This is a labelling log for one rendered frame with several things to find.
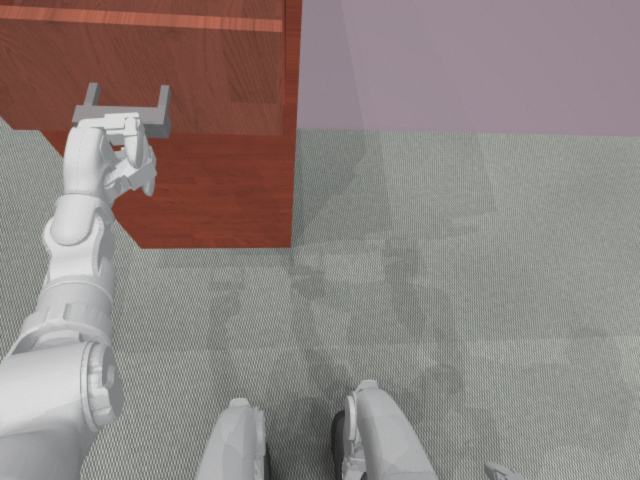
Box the robot left forearm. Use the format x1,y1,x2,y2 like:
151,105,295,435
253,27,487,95
0,194,117,367

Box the right robot foot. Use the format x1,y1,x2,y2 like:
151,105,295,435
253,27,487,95
331,410,361,480

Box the handle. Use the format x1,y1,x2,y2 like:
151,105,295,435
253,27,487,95
72,83,171,138

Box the cabinet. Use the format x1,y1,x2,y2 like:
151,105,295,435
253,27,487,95
0,0,302,249

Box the robot left hand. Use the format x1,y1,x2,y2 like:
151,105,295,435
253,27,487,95
62,112,157,209

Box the left robot upper arm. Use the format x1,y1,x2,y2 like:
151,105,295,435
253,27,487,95
0,341,124,480

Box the drawer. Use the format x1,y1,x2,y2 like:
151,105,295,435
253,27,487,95
0,0,282,136

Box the right robot shin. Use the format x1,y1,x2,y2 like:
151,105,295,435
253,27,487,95
341,380,378,480

